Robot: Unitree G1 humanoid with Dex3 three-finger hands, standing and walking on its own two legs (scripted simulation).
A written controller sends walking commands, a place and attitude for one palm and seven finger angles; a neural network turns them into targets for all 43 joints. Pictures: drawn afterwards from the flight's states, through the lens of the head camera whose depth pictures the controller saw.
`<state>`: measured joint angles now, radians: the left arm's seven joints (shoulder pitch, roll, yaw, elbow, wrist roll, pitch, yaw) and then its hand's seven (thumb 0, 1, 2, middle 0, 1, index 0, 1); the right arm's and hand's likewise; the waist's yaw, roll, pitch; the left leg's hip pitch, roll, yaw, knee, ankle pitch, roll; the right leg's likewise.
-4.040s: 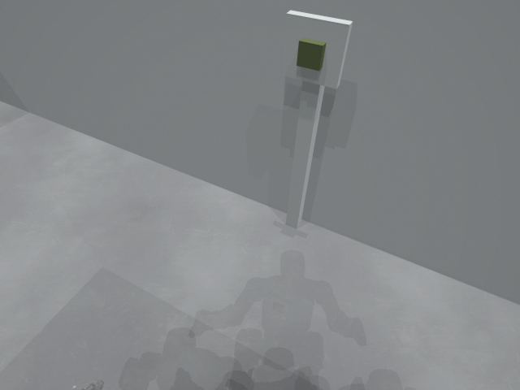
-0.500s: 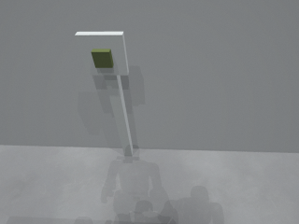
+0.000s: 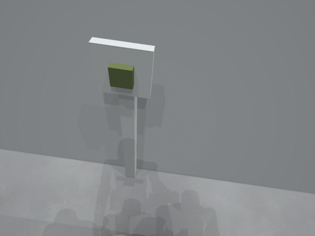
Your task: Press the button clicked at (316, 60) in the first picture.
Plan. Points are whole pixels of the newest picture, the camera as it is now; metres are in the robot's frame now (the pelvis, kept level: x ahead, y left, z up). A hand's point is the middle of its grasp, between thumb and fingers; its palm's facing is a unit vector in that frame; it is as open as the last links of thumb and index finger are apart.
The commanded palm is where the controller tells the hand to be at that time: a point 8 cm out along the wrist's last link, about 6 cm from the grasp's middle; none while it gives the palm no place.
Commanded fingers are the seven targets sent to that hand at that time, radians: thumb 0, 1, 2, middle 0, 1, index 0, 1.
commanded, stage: come to a stop and stand still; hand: left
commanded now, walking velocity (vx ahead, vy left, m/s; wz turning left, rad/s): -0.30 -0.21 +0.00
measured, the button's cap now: (122, 75) +0.53 +0.16 +0.10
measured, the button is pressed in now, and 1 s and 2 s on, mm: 0 0 0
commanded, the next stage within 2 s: look again from close up in 1.18 s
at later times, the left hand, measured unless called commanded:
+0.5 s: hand out of the picture +0.08 +0.13 -0.14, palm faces +0.01 -0.97 -0.26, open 7.4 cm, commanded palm none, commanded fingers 0.00 0.90 0.90 -0.20 -0.30 -0.20 -0.30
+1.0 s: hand out of the picture -0.04 +0.16 -0.17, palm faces +0.06 -0.98 -0.19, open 7.4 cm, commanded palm none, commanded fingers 0.00 0.90 0.90 -0.20 -0.30 -0.20 -0.30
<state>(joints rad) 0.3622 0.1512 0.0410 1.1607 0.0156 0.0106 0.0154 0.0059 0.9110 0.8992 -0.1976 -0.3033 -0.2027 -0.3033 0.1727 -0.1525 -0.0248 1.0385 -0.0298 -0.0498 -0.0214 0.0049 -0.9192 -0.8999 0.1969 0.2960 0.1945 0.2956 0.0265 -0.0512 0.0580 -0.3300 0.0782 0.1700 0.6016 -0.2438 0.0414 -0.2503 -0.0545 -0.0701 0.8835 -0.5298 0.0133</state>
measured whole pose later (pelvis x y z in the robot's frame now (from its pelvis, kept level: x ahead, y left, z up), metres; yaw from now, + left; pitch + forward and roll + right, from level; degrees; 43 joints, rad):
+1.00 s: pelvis -0.02 -0.01 +0.01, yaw +0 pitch +0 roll +1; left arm 0.28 0.17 0.02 1.14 0.02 0.02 0.02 0.01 0.91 0.90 -0.20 -0.30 -0.20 -0.30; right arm 0.22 -0.16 -0.02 1.09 -0.01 0.00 -0.03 0.01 -0.94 -0.90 0.20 0.30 0.20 0.30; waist 0.03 -0.02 0.03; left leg -0.17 -0.01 0.08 0.45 -0.28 0.02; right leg -0.21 -0.06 -0.03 0.48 -0.27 0.03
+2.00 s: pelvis -0.01 -0.04 +0.01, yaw +0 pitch -1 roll +1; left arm 0.27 0.14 -0.01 1.12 0.01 -0.01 0.03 0.01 0.92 0.90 -0.20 -0.30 -0.20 -0.30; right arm 0.27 -0.16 0.01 1.12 -0.02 -0.02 -0.03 0.01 -0.91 -0.90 0.20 0.30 0.20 0.30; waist 0.00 0.02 0.03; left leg -0.14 0.03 0.06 0.44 -0.29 -0.02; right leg -0.19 -0.02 -0.05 0.50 -0.29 -0.01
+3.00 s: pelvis -0.01 -0.02 +0.01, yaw +1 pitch -1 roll +0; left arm 0.28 0.15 -0.01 1.11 0.01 -0.01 0.03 0.00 0.91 0.90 -0.20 -0.30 -0.20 -0.30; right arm 0.29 -0.15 0.02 1.12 -0.02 -0.02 -0.02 0.01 -0.91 -0.90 0.20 0.30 0.20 0.30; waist 0.00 0.00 0.03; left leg -0.16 0.00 0.06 0.47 -0.29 0.01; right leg -0.19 -0.04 -0.05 0.49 -0.29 0.01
